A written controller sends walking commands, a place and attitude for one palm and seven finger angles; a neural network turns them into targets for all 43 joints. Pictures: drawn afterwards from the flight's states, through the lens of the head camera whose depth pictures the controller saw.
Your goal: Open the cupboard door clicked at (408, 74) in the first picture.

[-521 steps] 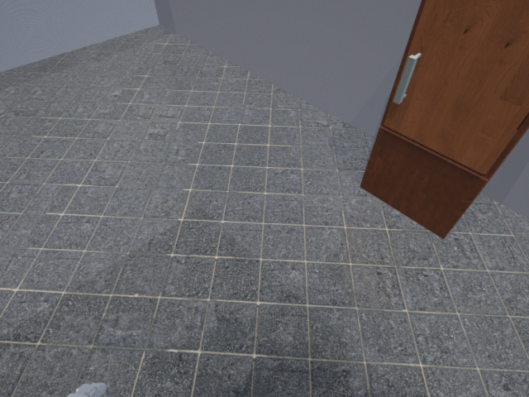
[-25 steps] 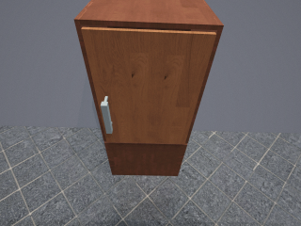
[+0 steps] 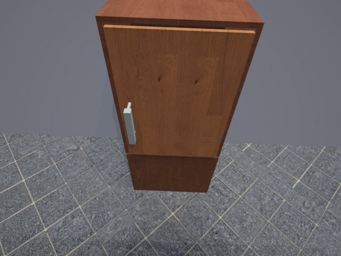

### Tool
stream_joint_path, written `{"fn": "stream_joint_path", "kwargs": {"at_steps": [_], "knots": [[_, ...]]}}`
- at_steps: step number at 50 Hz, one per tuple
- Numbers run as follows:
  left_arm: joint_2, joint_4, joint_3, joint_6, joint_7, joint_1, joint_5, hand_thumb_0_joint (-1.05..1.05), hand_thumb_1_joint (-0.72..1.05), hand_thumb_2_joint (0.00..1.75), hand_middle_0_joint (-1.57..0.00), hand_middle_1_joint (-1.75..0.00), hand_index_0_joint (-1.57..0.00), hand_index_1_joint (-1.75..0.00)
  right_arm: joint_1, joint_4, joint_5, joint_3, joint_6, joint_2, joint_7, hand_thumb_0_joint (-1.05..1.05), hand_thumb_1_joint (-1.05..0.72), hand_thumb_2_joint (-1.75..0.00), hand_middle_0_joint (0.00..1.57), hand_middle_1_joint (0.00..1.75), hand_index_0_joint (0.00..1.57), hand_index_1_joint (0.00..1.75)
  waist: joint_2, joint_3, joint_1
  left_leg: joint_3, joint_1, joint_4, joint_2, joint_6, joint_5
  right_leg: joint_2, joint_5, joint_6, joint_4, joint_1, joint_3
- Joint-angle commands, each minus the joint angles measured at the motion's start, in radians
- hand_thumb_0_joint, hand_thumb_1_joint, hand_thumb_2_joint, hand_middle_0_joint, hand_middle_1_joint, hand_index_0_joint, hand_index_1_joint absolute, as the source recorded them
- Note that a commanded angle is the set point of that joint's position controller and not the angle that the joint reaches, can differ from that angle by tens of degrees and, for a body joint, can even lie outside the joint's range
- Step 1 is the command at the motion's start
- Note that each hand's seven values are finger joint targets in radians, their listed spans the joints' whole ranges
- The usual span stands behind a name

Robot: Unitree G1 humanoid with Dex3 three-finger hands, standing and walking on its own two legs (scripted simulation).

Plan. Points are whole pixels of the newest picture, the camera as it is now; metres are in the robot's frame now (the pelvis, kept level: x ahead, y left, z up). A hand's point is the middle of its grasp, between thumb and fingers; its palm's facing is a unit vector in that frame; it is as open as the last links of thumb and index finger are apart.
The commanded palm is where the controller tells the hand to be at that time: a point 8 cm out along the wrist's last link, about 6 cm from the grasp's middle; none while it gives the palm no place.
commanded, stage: come to a stop and stand still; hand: left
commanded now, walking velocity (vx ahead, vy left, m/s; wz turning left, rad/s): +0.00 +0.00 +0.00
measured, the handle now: (131, 123) +0.60 +0.19 -0.11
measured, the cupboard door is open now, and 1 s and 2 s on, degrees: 0 0 0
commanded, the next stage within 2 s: look again from close up in 0.02 s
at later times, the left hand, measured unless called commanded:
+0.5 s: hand out of the picture +0.08 +0.22 -0.16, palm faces -0.02 -0.96 -0.28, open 7.4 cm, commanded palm none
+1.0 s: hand (90, 211) +0.23 +0.21 -0.04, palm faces +0.12 -0.99 -0.09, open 7.9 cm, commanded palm +0.17 +0.27 -0.07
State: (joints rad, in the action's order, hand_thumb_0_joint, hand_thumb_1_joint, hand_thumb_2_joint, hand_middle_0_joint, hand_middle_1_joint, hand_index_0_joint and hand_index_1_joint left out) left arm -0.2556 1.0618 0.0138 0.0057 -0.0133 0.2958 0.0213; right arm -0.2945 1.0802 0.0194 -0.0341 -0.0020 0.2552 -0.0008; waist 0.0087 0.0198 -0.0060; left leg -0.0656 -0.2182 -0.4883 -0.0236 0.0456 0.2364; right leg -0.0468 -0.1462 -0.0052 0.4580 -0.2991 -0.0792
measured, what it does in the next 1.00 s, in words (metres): lowers itself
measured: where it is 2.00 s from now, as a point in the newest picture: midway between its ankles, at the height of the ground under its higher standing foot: outside the picture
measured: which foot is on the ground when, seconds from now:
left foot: down 0.00-1.00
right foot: down 0.00-1.00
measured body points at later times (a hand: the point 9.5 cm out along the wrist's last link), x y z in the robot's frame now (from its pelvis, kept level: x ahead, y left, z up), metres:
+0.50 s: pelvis +0.04 +0.00 +0.01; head +0.04 +0.01 +0.46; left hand +0.09 +0.27 -0.14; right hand +0.10 -0.26 -0.14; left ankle +0.02 +0.09 -0.74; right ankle +0.08 -0.12 -0.74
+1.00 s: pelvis +0.03 -0.02 -0.06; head +0.08 -0.01 +0.39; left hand +0.22 +0.27 -0.03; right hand +0.22 -0.26 -0.13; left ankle +0.02 +0.09 -0.74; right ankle +0.08 -0.12 -0.74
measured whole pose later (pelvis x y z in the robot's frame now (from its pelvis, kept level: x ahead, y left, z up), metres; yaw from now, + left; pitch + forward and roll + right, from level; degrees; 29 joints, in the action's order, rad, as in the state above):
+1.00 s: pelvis +0.03 -0.02 -0.06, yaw +1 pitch +12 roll +1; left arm -0.24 0.39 0.29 -0.67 0.36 0.30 -0.31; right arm -0.19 0.63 -0.01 -0.04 -0.32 0.24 0.02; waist 0.04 -0.10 0.00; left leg -0.06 -0.68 -0.97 -0.01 0.02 0.49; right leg -0.06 -0.39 -0.03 0.97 -0.79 -0.07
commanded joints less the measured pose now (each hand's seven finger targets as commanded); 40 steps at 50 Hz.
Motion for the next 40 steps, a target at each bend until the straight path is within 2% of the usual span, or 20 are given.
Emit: {"fn": "stream_joint_path", "kwargs": {"at_steps": [1,3,11,20,23,26,35,36,37,38,39,40], "knots": [[-0.147,-0.045,0.032,-0.03,-0.01,-0.02,0.001,0.0,0.9,0.9,-0.2,-0.3,-0.2,-0.3,0.041,-0.047,-0.001,-0.023,-0.029,0.163,-0.012,0.0,-0.9,-0.9,0.2,0.3,0.2,0.3,-0.027,0.044,0.012,0.182,-0.167,0.216,0.137,0.01,0.235,-0.083,-0.189,-0.026,-0.096,0.106,0.136],[-0.146,-0.034,0.029,-0.029,-0.01,-0.022,0.002,0.0,0.9,0.9,-0.2,-0.3,-0.2,-0.3,0.047,-0.041,-0.002,-0.023,-0.026,0.167,-0.011,0.0,-0.9,-0.9,0.2,0.3,0.2,0.3,-0.025,0.06,0.011,0.184,-0.172,0.229,0.136,0.009,0.261,-0.083,-0.203,-0.024,-0.101,0.101,0.138],[-0.142,-0.025,0.021,-0.032,-0.014,-0.04,0.0,0.0,0.9,0.9,-0.2,-0.3,-0.2,-0.3,0.068,-0.029,-0.003,-0.019,-0.028,0.168,-0.012,0.0,-0.9,-0.9,0.2,0.3,0.2,0.3,-0.008,0.05,0.007,0.174,-0.11,0.227,0.136,0.003,0.169,-0.088,-0.123,-0.022,-0.114,0.108,0.137],[-0.16,-0.025,0.017,-0.042,-0.018,-0.08,-0.004,0.0,0.9,0.9,-0.2,-0.3,-0.2,-0.3,0.118,-0.02,-0.009,-0.011,-0.038,0.181,-0.015,0.0,-0.9,-0.9,0.2,0.3,0.2,0.3,0.004,-0.025,0.004,0.139,0.011,0.185,0.147,-0.004,-0.131,-0.102,0.117,-0.025,-0.099,0.173,0.12],[-0.168,-0.025,0.017,-0.043,-0.017,-0.096,-0.005,0.0,0.9,0.9,-0.2,-0.3,-0.2,-0.3,0.135,-0.016,-0.008,-0.009,-0.036,0.19,-0.016,0.0,-0.9,-0.9,0.2,0.3,0.2,0.3,0.015,-0.031,0.003,0.139,0.026,0.192,0.149,-0.007,-0.147,-0.104,0.135,-0.025,-0.106,0.186,0.12],[-0.177,-0.025,0.016,-0.04,-0.017,-0.11,-0.004,0.0,0.9,0.9,-0.2,-0.3,-0.2,-0.3,0.156,-0.015,-0.008,-0.008,-0.035,0.197,-0.016,0.0,-0.9,-0.9,0.2,0.3,0.2,0.3,-0.008,-0.02,0.005,0.138,0.034,0.202,0.15,-0.009,-0.157,-0.103,0.136,-0.022,-0.112,0.187,0.117],[-0.204,-0.028,0.017,-0.038,-0.013,-0.145,-0.004,0.0,0.9,0.9,-0.2,-0.3,-0.2,-0.3,0.188,-0.016,-0.007,-0.004,-0.035,0.224,-0.014,0.0,-0.9,-0.9,0.2,0.3,0.2,0.3,-0.007,-0.035,0.007,0.141,0.059,0.226,0.153,-0.013,-0.181,-0.104,0.148,-0.019,-0.133,0.214,0.116],[-0.098,0.0,-0.001,-0.046,-0.05,-0.027,-0.004,0.0,0.9,0.9,-0.2,-0.3,-0.2,-0.3,0.126,-0.065,-0.02,0.013,-0.049,0.133,-0.009,0.0,-0.9,-0.9,0.2,0.3,0.2,0.3,-0.072,-0.091,0.004,0.082,0.082,0.094,0.183,-0.032,-0.342,-0.108,0.316,-0.01,0.01,0.189,0.108],[-0.46,-1.407,0.388,-0.249,-0.04,-0.804,-0.152,0.0,0.88,0.89,-0.2,-0.32,-0.2,-0.32,0.124,-0.401,-0.06,-0.021,-0.161,0.179,-0.038,0.0,-0.9,-0.9,0.2,0.3,0.2,0.3,-0.227,-0.431,-0.044,0.156,0.24,0.142,0.034,-0.108,-0.542,0.029,0.284,-0.044,0.039,0.26,0.012],[-0.324,-1.027,0.298,-0.21,-0.028,-0.164,-0.094,0.0,0.85,0.88,-0.2,-0.33,-0.2,-0.33,0.192,-0.4,-0.034,-0.013,-0.24,0.161,-0.067,0.0,-0.9,-0.9,0.2,0.3,0.2,0.3,-0.305,-0.315,0.063,0.133,0.26,0.119,0.083,-0.099,-0.647,0.02,0.021,-0.057,0.076,0.115,0.018],[-0.081,-0.891,0.202,-0.129,-0.016,0.05,-0.183,0.0,0.83,0.87,-0.21,-0.34,-0.21,-0.34,0.169,-0.4,-0.035,-0.017,-0.258,0.12,-0.049,0.0,-0.9,-0.9,0.2,0.3,0.2,0.3,-0.245,-0.161,0.01,0.112,0.146,0.122,0.069,-0.138,-0.562,0.024,-0.089,-0.047,0.082,0.029,-0.033],[-0.002,-0.861,0.168,-0.163,0.017,-0.013,-0.202,0.0,0.81,0.86,-0.21,-0.36,-0.21,-0.36,0.113,-0.383,-0.046,-0.032,-0.268,0.121,-0.031,0.0,-0.9,-0.9,0.2,0.3,0.2,0.3,-0.105,-0.029,-0.019,0.111,0.055,0.081,0.057,-0.119,-0.425,0.032,-0.064,-0.03,0.064,-0.045,-0.027]]}}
